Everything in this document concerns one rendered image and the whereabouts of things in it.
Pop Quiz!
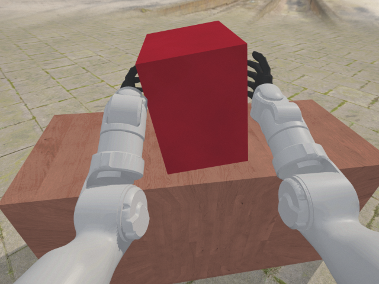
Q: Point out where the pedestal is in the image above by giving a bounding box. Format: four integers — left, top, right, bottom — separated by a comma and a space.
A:
0, 99, 379, 284

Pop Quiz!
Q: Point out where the left robot hand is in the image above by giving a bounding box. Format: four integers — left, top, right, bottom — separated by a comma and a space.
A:
121, 65, 143, 92

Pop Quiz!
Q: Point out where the left robot forearm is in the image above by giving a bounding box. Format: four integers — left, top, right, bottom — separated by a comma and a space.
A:
74, 86, 147, 225

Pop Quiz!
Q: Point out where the carton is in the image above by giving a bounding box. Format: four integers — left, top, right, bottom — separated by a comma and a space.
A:
135, 21, 248, 174

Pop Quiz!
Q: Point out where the right robot hand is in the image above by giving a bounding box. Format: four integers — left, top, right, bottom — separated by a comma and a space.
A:
248, 51, 273, 99

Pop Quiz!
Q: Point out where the left robot upper arm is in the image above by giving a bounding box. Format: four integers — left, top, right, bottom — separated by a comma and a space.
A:
13, 184, 150, 284

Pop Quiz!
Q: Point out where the right robot upper arm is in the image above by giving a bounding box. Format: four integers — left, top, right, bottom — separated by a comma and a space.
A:
278, 172, 379, 284

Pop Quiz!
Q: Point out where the right robot forearm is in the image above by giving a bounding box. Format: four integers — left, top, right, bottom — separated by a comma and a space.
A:
250, 83, 359, 204

